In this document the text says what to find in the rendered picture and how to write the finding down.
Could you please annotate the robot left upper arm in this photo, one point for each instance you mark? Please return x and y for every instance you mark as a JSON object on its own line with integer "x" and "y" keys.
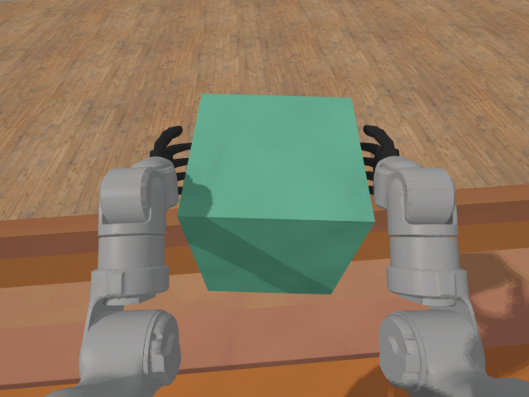
{"x": 130, "y": 353}

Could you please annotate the left robot forearm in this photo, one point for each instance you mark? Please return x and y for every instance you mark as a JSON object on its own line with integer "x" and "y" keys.
{"x": 131, "y": 226}

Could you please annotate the right robot hand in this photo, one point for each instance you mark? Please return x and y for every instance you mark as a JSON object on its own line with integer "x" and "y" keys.
{"x": 381, "y": 151}

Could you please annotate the carton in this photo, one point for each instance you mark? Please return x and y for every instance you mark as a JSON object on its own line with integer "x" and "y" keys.
{"x": 275, "y": 197}

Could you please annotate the robot right upper arm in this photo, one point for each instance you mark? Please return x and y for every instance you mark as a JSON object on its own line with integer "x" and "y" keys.
{"x": 437, "y": 353}

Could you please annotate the right robot forearm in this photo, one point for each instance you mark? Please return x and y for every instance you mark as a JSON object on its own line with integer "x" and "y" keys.
{"x": 422, "y": 222}

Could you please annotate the left robot hand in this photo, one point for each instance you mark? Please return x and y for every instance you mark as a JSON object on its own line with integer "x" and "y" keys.
{"x": 161, "y": 150}

